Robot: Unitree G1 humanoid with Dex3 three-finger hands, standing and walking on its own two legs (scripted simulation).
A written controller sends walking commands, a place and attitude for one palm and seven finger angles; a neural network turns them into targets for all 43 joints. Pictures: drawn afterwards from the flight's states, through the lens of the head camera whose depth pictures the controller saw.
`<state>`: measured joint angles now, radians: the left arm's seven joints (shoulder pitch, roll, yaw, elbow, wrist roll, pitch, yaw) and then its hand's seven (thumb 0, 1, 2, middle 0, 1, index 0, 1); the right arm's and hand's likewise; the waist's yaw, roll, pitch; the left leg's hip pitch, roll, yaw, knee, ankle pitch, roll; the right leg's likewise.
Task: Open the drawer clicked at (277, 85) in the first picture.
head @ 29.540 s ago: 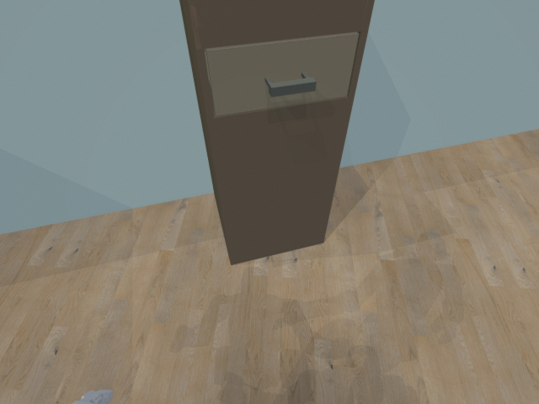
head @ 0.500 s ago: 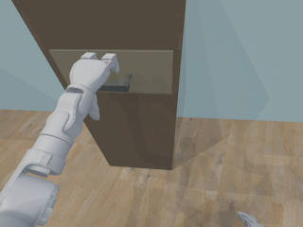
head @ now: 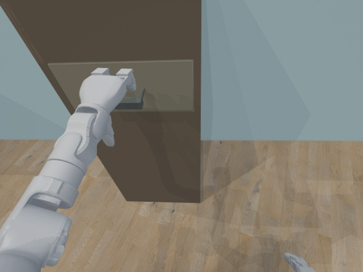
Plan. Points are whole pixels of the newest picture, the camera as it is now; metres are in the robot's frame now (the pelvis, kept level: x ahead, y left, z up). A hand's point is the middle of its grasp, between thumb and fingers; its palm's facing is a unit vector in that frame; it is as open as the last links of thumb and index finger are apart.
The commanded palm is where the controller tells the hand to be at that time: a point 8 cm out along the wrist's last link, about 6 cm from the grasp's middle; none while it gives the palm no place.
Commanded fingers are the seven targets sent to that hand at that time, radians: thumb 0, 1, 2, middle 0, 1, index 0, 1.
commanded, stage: re-aim the fingers above the handle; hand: left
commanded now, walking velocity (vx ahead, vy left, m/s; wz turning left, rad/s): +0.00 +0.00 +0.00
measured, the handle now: (123, 97) +0.55 +0.21 +0.07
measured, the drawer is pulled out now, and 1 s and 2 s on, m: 0.00 0.00 0.00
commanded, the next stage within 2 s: lower the fingers behind the handle in 1.32 s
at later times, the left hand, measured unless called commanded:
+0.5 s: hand (117, 103) +0.45 +0.18 +0.14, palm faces +0.11 -0.02 -0.99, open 13.8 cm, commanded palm +0.42 +0.20 +0.19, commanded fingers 0.00 -0.50 0.30 -0.30 -1.20 -0.30 -1.20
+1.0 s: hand (113, 89) +0.48 +0.19 +0.15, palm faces +0.20 -0.04 -0.98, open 13.8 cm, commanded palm +0.43 +0.21 +0.19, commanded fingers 0.00 -0.50 0.30 -0.30 -1.20 -0.30 -1.20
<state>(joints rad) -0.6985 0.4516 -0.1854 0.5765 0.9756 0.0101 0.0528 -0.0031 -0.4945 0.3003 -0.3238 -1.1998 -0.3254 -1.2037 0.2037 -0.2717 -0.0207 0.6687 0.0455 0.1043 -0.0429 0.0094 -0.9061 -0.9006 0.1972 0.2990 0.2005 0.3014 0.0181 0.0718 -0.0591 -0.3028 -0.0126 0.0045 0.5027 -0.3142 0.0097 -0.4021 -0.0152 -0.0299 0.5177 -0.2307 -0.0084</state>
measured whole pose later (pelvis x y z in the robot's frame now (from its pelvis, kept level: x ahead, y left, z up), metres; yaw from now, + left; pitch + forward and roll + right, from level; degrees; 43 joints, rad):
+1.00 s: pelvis +0.01 +0.02 +0.00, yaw -2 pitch +9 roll +0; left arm -0.78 0.45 -0.12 0.64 1.00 0.01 0.17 0.00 -0.49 0.30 -0.32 -1.20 -0.33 -1.20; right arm 0.19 -0.24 -0.01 0.68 0.03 0.09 -0.04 0.01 -0.91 -0.90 0.20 0.30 0.20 0.30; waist 0.00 0.07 -0.06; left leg -0.32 -0.02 0.04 0.51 -0.33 0.03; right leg -0.43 -0.01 0.01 0.51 -0.23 0.01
